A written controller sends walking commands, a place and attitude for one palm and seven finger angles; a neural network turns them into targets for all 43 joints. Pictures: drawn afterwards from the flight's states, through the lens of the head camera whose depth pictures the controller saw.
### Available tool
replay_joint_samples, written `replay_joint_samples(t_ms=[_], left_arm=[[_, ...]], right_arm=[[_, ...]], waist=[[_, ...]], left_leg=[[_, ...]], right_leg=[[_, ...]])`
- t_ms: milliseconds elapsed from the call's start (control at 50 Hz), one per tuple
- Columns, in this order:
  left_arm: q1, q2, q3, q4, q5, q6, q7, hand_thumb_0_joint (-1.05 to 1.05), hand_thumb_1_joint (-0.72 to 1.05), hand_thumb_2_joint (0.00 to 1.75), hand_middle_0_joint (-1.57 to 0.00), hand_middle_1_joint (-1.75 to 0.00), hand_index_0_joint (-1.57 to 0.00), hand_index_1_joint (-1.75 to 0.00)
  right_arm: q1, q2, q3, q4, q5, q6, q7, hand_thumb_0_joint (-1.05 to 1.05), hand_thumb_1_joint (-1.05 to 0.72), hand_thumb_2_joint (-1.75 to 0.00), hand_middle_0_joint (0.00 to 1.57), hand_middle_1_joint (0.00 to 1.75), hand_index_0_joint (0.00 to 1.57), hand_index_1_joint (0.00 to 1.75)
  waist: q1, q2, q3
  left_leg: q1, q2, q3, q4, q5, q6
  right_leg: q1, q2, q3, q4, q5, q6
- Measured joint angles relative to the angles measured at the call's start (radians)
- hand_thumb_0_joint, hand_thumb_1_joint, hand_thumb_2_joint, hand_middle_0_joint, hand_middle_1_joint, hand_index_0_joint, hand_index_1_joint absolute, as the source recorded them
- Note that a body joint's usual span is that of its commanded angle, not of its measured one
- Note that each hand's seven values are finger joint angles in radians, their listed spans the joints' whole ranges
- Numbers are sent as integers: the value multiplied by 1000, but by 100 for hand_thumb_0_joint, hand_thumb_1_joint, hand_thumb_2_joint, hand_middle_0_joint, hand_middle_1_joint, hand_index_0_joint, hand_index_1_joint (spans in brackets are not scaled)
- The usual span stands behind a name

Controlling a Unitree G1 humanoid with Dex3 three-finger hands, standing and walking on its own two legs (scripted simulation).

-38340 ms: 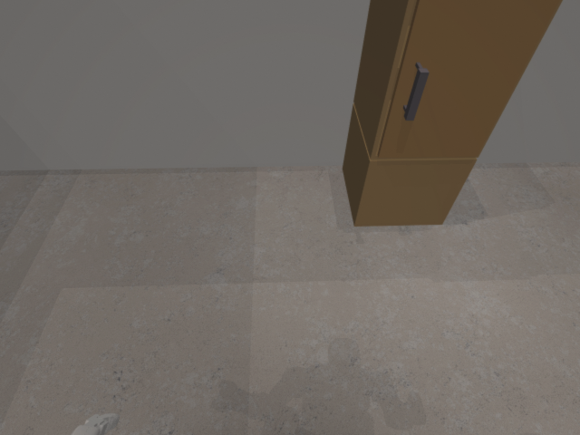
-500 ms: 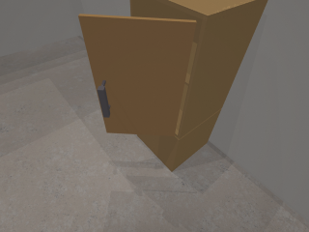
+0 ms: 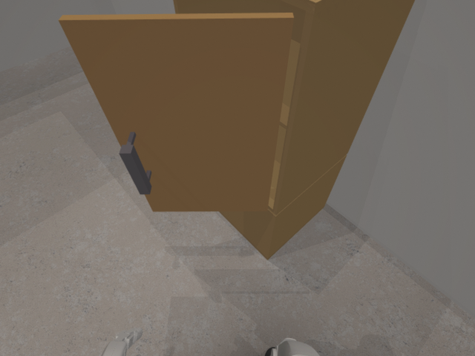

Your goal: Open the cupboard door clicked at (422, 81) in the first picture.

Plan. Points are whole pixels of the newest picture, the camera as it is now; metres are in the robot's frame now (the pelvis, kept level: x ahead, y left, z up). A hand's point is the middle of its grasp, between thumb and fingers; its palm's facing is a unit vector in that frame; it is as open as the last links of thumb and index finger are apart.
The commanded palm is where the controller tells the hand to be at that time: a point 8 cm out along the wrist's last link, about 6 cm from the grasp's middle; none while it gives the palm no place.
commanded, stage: come to a stop and stand still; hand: left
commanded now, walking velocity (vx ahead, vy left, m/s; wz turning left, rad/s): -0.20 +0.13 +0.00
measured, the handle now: (139, 164) +0.52 +0.25 -0.05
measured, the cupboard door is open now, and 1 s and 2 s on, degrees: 48 48 48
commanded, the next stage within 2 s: look again from close up in 0.76 s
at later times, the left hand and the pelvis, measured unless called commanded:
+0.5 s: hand out of the picture -0.03 +0.27 -0.16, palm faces +0.01 -0.96 -0.28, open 7.3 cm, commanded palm none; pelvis -0.04 +0.06 +0.00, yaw -2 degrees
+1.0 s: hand out of the picture +0.01 +0.23 -0.15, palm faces -0.04 -0.97 -0.23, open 7.3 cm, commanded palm none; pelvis -0.02 +0.05 +0.02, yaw -1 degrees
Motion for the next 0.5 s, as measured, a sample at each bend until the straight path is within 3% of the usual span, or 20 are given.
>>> replay_joint_samples(t_ms=[40,100,180,260,360,400,500], left_arm=[[-9,-9,-3,-7,2,10,7,1,92,90,-20,-30,-20,-30],[-8,-21,-4,-10,8,34,11,1,91,90,-20,-30,-20,-30],[8,-14,10,-21,13,56,8,-1,92,90,-20,-30,-21,-30],[48,13,9,-20,8,77,6,-1,92,90,-21,-30,-21,-30],[144,25,-14,6,7,110,1,0,91,90,-20,-30,-21,-30],[184,31,-12,10,8,108,-8,0,91,90,-20,-30,-20,-30],[242,35,-17,29,10,80,-10,1,91,90,-20,-30,-20,-30]], right_arm=[[-52,-14,-13,-21,1,18,-4,1,-90,-90,20,30,20,30],[-132,-36,-28,-63,-3,32,0,1,-90,-90,20,30,20,30],[-206,-55,-36,-127,-10,31,11,1,-91,-90,20,30,20,30],[-219,-67,-34,-182,-12,13,18,0,-91,-90,20,30,20,30],[-190,-87,-27,-267,-24,38,20,1,-91,-90,20,30,20,30],[-185,-87,-21,-285,-26,40,20,1,-90,-90,20,30,20,30],[-193,-85,-6,-283,-19,34,24,1,-90,-90,20,30,20,30]], waist=[[0,-7,4],[7,-25,-5],[31,-55,-30],[38,-67,-67],[46,-25,-107],[52,-9,-120],[70,24,-110]], left_leg=[[-94,3,-21,160,-39,-9],[-185,21,-29,211,-11,-22],[-214,36,-26,114,56,-29],[-124,41,-2,-155,216,-19],[-104,27,35,-132,206,21],[-100,14,48,-151,215,32],[-105,-10,65,-186,244,43]], right_leg=[[2,-4,-5,-1,-13,-2],[0,-7,1,-29,15,6],[-12,-12,15,-59,51,15],[-30,-15,22,-39,57,38],[-30,-6,69,97,-107,35],[-8,8,80,118,-116,35],[48,18,100,4,-49,43]])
